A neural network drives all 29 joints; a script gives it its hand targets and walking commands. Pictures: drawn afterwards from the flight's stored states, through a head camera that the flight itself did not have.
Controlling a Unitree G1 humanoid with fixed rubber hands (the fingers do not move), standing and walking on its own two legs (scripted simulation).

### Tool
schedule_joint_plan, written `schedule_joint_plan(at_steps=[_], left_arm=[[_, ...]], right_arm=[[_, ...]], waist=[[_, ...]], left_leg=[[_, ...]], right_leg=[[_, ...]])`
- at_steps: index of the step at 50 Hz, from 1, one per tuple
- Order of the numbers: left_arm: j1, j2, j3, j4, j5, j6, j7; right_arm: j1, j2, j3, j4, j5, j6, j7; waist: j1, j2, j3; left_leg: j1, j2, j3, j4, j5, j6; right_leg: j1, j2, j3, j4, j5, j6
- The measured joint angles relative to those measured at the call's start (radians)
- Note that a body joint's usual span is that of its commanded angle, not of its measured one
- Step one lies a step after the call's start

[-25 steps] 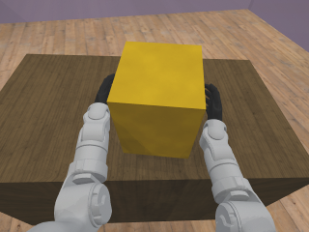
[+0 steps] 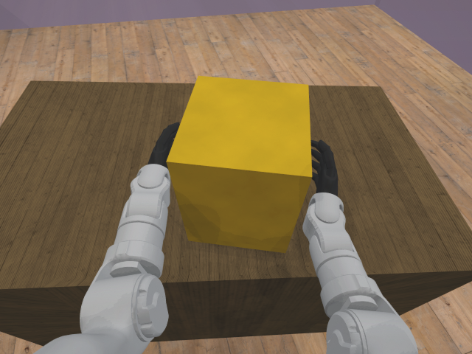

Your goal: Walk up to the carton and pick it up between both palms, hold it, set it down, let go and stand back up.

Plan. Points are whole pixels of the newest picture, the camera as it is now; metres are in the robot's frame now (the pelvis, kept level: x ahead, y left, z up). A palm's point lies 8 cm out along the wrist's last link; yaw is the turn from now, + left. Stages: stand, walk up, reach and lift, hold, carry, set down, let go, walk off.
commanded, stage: set down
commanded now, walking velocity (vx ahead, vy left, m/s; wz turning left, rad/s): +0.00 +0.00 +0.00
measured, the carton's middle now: (243, 168) +0.43 -0.04 +0.05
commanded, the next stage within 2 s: none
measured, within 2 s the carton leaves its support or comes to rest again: neither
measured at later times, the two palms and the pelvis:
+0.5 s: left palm (167, 169) +0.42 +0.10 +0.06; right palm (323, 199) +0.35 -0.17 +0.05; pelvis +0.01 +0.00 +0.00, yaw +0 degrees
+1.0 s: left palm (170, 170) +0.43 +0.10 +0.04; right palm (319, 210) +0.34 -0.17 +0.02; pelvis +0.01 +0.01 +0.00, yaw +0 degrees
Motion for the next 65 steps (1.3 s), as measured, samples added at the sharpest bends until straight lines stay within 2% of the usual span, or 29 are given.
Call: schedule_joint_plan(at_steps=[9,19,28,33,50,65], left_arm=[[-0.004,0.001,0.0,0.025,-0.006,-0.04,0.0],[-0.02,0.01,0.017,0.107,0.02,-0.048,-0.007],[-0.043,0.013,0.017,0.159,0.021,-0.11,-0.008],[-0.058,0.014,0.021,0.189,0.056,-0.114,-0.008],[-0.058,0.014,0.022,0.224,0.075,-0.178,-0.011],[-0.058,0.014,0.036,0.254,0.089,-0.22,-0.011]], right_arm=[[0.005,0.001,-0.006,0.019,-0.001,-0.046,-0.008],[0.018,0.025,-0.058,0.07,-0.048,-0.057,-0.015],[0.024,0.032,-0.095,0.09,-0.085,-0.12,-0.023],[0.024,0.035,-0.121,0.129,-0.101,-0.143,-0.029],[0.026,0.036,-0.155,0.218,-0.107,-0.262,-0.048],[0.026,0.041,-0.191,0.238,-0.145,-0.294,-0.048]], waist=[[-0.003,0.0,-0.003],[-0.004,0.0,0.014],[-0.005,0.0,0.002],[-0.005,0.0,0.002],[-0.005,0.0,0.021],[-0.005,0.0,0.021]], left_leg=[[0.0,0.0,0.001,0.0,-0.003,0.0],[-0.002,0.0,0.001,-0.001,-0.003,0.001],[-0.008,0.001,0.002,-0.001,-0.01,0.002],[-0.008,0.001,0.002,-0.001,-0.014,0.002],[-0.025,0.001,0.004,0.026,-0.028,0.004],[-0.027,0.001,0.005,0.03,-0.029,0.006]], right_leg=[[0.0,0.0,0.0,-0.001,-0.003,0.0],[0.0,0.0,0.0,-0.005,-0.001,0.0],[0.0,0.0,0.0,-0.019,0.0,0.001],[0.0,0.0,0.0,-0.02,-0.003,0.001],[-0.005,0.0,0.0,-0.021,-0.003,0.004],[-0.005,0.0,0.0,-0.021,-0.002,0.005]])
